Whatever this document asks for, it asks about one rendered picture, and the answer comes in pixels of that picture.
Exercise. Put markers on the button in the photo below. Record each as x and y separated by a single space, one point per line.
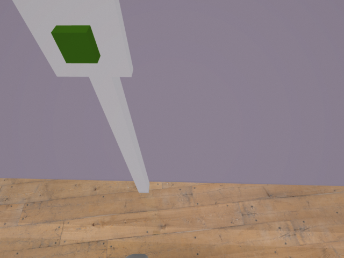
76 43

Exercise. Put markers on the panel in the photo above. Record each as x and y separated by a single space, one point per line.
106 21

